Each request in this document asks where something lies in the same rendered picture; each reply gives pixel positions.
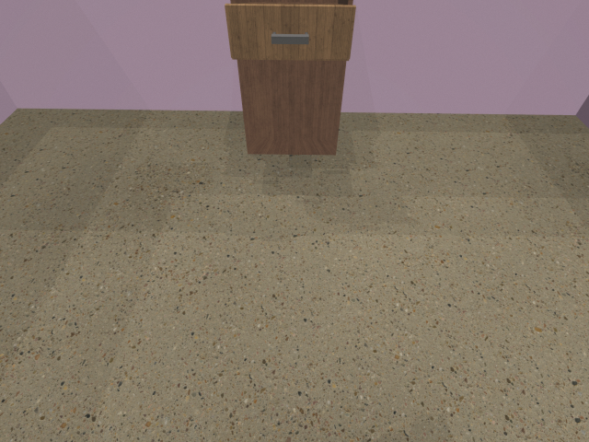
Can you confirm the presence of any cabinet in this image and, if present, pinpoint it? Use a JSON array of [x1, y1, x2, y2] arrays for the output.
[[230, 0, 353, 155]]

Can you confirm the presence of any drawer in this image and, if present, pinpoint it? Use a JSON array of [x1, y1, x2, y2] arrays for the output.
[[225, 3, 356, 61]]

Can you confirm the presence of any handle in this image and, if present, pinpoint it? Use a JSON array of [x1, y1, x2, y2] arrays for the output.
[[271, 32, 309, 44]]

